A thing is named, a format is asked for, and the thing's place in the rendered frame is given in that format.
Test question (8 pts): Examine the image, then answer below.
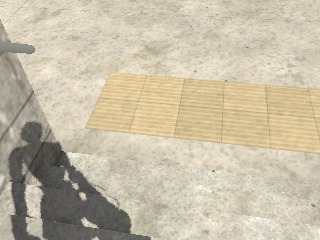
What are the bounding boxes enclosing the stairs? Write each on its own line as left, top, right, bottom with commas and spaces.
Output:
0, 151, 320, 240

